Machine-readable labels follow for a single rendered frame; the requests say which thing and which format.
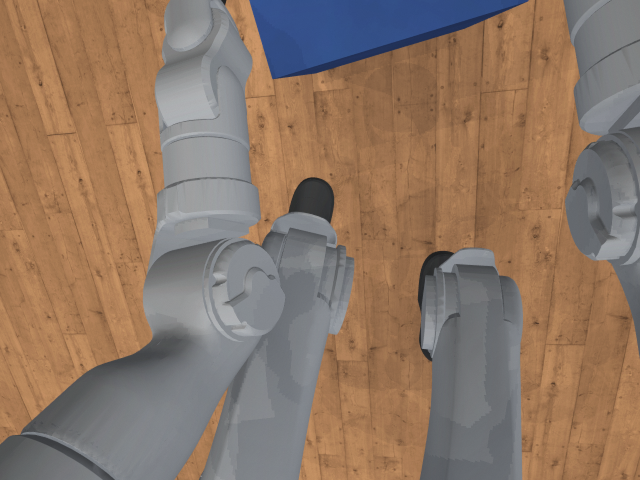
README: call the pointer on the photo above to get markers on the robot left thigh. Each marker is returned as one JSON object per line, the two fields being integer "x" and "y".
{"x": 263, "y": 424}

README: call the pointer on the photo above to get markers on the left robot foot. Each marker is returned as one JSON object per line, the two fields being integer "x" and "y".
{"x": 314, "y": 196}

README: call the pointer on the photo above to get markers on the left robot upper arm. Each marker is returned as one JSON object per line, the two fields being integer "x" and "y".
{"x": 140, "y": 417}

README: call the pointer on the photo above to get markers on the right robot upper arm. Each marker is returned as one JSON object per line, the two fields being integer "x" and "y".
{"x": 603, "y": 209}

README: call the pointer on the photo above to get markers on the robot left forearm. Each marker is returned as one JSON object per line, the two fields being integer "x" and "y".
{"x": 200, "y": 95}

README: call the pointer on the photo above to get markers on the carton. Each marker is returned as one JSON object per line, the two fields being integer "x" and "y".
{"x": 302, "y": 37}

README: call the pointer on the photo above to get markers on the robot right forearm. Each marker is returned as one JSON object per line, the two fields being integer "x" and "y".
{"x": 606, "y": 37}

